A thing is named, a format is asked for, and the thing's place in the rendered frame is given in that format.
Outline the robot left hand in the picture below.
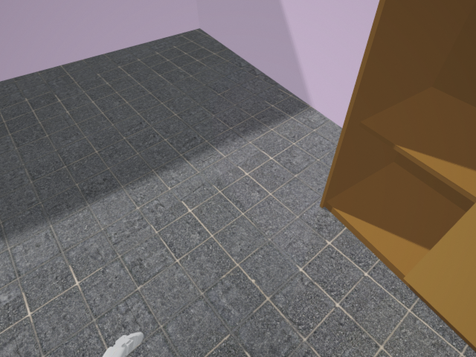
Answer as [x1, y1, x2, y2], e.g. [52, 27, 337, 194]
[103, 332, 144, 357]

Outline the wardrobe door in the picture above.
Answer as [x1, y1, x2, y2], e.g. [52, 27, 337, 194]
[403, 202, 476, 347]

